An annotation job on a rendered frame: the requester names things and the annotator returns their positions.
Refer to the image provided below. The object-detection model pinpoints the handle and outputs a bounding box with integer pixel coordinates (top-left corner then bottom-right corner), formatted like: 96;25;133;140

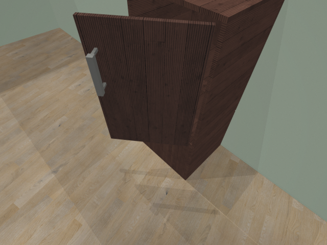
85;47;107;96

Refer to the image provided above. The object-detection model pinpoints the cupboard door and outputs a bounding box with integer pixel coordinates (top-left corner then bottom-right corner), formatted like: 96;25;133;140
73;12;216;146

